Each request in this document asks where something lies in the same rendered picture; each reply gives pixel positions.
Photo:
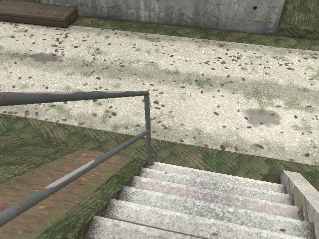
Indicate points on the stairs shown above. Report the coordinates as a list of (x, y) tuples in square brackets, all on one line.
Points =
[(169, 201)]

